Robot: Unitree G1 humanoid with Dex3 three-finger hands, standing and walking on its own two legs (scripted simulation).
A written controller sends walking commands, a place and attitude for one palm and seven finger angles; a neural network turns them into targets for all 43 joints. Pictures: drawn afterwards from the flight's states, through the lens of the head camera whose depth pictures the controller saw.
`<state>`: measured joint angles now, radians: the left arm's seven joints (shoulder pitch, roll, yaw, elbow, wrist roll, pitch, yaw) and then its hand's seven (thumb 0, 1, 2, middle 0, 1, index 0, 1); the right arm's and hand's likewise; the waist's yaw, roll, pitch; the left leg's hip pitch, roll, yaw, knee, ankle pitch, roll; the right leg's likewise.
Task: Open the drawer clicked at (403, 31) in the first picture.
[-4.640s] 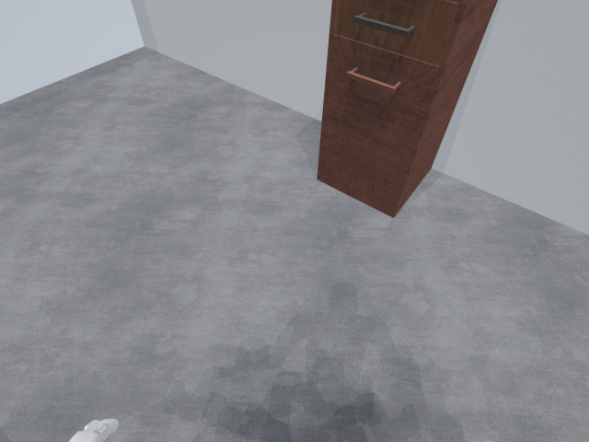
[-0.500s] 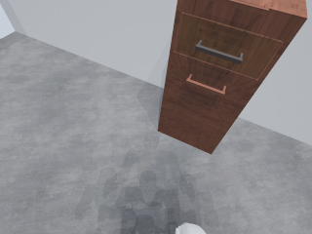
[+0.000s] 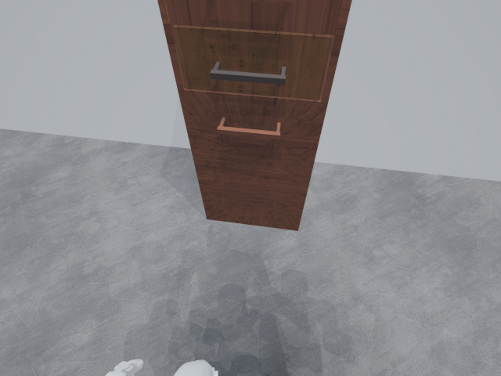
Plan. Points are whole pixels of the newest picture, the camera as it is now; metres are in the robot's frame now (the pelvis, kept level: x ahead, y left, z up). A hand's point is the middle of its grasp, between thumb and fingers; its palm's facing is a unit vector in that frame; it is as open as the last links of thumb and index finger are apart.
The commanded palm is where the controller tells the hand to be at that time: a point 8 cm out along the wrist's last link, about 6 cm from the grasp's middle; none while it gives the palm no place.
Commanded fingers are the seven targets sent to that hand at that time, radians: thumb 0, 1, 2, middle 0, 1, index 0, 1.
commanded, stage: turn to face it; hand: left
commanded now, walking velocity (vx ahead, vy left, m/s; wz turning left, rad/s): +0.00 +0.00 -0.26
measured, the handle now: (248, 72) +0.79 +0.04 +0.04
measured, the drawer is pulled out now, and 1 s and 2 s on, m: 0.00 0.00 0.00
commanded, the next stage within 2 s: take the last steps up to it in 0.04 s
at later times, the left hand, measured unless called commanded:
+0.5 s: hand out of the picture +0.08 +0.21 -0.17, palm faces -0.15 -0.98 -0.16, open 7.4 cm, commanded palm none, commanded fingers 0.00 0.90 0.90 -0.20 -0.30 -0.20 -0.30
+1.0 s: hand out of the picture +0.14 +0.10 -0.17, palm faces -0.08 -0.98 -0.19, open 7.3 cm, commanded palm none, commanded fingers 0.00 0.90 0.90 -0.20 -0.30 -0.20 -0.30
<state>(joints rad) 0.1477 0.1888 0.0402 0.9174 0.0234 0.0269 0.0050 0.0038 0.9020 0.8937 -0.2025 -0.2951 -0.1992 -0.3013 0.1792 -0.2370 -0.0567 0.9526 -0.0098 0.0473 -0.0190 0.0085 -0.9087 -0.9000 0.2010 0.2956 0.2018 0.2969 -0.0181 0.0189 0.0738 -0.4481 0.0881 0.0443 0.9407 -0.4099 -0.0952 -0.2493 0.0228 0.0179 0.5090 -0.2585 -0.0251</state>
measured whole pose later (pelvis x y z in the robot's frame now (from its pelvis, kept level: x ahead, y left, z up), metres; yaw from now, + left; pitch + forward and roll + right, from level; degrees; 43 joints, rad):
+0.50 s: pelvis +0.02 +0.02 +0.01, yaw -9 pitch +0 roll -2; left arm 0.24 0.22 0.07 1.05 0.03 0.05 -0.03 0.01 0.91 0.89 -0.20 -0.29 -0.19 -0.30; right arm 0.37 -0.15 -0.04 1.06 -0.03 -0.04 -0.02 0.01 -0.91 -0.90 0.21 0.30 0.21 0.30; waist -0.04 -0.03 0.02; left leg -0.13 0.08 0.18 0.34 -0.21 0.02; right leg -0.41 -0.08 -0.04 0.88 -0.34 0.03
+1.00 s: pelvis +0.14 -0.07 +0.00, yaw -8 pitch +0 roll -1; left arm 0.35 0.13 0.02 1.13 0.02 -0.07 0.02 -0.01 0.92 0.89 -0.20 -0.29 -0.19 -0.30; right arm 0.19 -0.18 -0.07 1.04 -0.02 -0.01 0.02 0.01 -0.91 -0.90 0.20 0.30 0.20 0.30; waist 0.00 0.04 0.03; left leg -0.54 0.12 0.11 0.84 -0.20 -0.03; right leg 0.00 0.01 -0.16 0.31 -0.31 -0.04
